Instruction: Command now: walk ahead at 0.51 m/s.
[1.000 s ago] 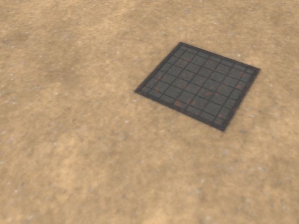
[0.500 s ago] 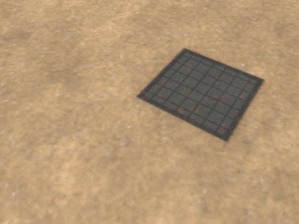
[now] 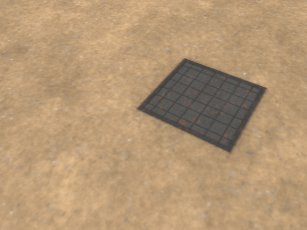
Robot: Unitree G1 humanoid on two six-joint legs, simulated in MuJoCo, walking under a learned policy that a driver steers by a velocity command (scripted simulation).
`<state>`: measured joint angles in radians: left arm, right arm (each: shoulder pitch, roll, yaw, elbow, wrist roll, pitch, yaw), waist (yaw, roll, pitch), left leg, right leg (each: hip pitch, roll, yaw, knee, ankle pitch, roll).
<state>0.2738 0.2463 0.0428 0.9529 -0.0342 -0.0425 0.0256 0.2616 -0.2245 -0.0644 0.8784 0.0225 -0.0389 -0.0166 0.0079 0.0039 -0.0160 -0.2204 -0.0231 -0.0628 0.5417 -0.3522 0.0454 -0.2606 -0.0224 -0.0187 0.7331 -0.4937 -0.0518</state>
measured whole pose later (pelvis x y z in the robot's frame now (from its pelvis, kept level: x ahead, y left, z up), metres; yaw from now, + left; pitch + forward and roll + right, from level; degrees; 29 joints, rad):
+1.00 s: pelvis +0.38 -0.02 +0.00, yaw +0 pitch +0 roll +1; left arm 0.17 0.22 0.04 0.92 0.01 -0.01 0.03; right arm 0.16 -0.23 -0.01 1.00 -0.01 -0.02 -0.02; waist -0.02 0.01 0.01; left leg -0.23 -0.03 0.04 0.47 -0.23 0.02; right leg -0.29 -0.03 0.03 0.52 -0.23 0.02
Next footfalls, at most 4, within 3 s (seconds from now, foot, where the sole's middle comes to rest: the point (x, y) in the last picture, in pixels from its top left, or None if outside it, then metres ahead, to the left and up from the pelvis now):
0.48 left None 0.42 0.09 -0.77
0.86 right None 0.45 -0.15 -0.77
2.80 right None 0.51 -0.19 -0.77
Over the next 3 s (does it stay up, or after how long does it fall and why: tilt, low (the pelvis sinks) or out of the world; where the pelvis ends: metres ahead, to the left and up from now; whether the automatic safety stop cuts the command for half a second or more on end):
stays up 0.56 -0.10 0.01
